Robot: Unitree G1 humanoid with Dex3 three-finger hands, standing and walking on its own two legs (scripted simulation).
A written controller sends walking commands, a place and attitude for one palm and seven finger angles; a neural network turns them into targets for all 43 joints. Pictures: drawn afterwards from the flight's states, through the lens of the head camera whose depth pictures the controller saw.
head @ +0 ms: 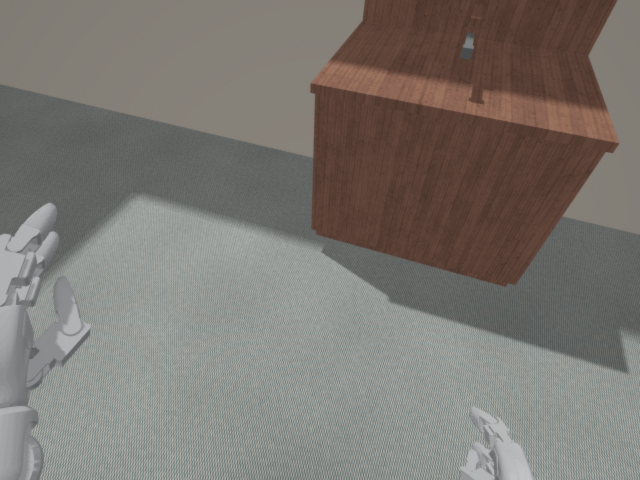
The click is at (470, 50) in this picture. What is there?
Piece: tap's lever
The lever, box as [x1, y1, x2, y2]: [460, 44, 473, 59]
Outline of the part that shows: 464,44 460,57 469,59 473,46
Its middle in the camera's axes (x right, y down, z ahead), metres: +0.40 -0.51 +1.06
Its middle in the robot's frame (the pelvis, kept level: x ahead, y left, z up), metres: +1.16 -0.32 +0.07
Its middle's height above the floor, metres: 0.85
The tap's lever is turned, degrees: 0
